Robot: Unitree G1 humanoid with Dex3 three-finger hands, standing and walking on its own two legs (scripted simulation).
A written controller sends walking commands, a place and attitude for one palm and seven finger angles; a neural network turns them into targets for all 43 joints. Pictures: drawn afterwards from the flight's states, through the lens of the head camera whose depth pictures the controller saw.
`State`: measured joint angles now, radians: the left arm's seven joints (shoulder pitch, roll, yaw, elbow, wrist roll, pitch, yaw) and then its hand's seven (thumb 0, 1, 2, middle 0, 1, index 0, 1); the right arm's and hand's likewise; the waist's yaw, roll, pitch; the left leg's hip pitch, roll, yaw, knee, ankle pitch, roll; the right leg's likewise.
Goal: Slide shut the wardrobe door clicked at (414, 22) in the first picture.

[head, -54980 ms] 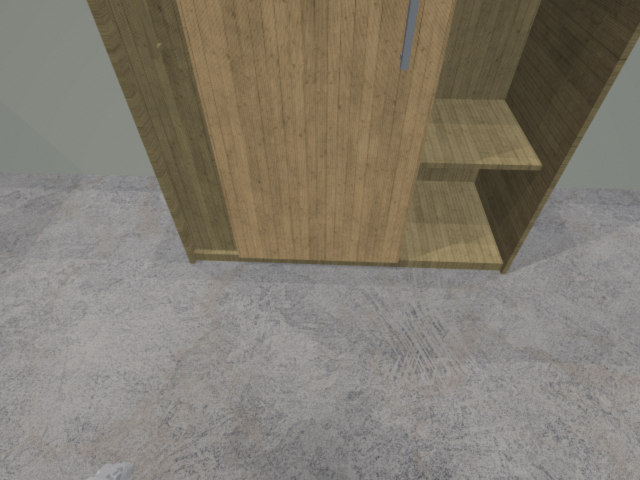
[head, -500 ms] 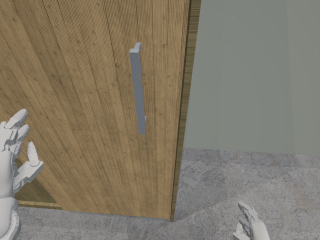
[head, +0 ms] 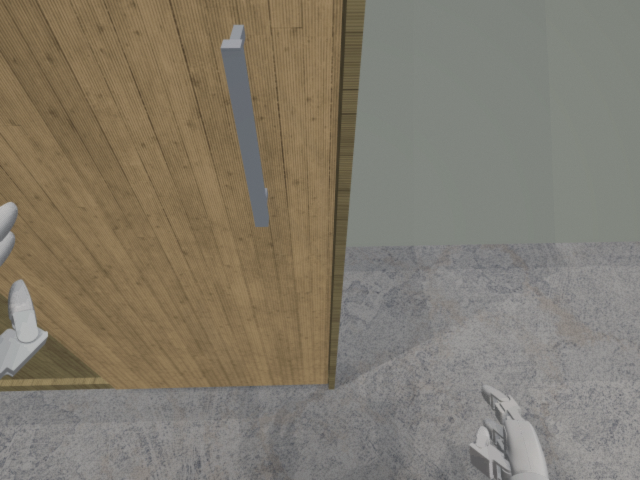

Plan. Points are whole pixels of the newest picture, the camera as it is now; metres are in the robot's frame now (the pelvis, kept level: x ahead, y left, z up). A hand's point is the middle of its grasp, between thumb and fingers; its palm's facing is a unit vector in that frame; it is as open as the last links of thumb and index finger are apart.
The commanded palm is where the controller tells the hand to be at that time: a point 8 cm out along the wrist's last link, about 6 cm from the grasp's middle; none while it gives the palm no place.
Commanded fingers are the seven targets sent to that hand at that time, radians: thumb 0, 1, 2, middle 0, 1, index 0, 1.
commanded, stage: step back with the hand held close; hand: left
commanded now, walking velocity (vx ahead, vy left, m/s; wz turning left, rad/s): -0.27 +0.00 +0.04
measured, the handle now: (251, 140) +0.44 +0.12 +0.20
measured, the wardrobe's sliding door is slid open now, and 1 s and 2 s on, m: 0.00 0.00 0.00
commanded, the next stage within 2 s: stop stepping back and stand still in 0.74 s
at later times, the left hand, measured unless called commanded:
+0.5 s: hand out of the picture +0.10 +0.27 +0.18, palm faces +0.55 -0.70 -0.46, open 7.4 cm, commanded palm +0.03 +0.30 +0.18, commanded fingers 0.00 0.90 0.90 -0.20 -0.30 -0.20 -0.30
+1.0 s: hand out of the picture -0.03 +0.25 +0.18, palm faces +0.45 -0.79 -0.43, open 7.4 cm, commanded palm -0.09 +0.29 +0.18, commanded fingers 0.00 0.90 0.90 -0.20 -0.30 -0.20 -0.30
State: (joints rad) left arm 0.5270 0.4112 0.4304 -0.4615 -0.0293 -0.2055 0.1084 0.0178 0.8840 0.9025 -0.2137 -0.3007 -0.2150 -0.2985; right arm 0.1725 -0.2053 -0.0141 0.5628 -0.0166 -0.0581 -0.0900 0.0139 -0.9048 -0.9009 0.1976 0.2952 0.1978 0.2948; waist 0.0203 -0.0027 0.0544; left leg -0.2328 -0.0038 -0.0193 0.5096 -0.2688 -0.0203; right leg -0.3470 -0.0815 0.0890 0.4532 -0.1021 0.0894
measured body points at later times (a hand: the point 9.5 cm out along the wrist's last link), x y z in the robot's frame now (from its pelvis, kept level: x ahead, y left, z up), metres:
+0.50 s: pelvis -0.09 -0.01 -0.02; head -0.09 +0.00 +0.43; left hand +0.06 +0.31 +0.20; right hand +0.07 -0.24 -0.10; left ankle -0.02 +0.13 -0.72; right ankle +0.02 -0.15 -0.73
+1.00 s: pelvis -0.24 -0.01 +0.00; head -0.23 +0.00 +0.45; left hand -0.06 +0.29 +0.20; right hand -0.04 -0.22 -0.07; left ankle -0.16 +0.10 -0.69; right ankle -0.24 -0.14 -0.73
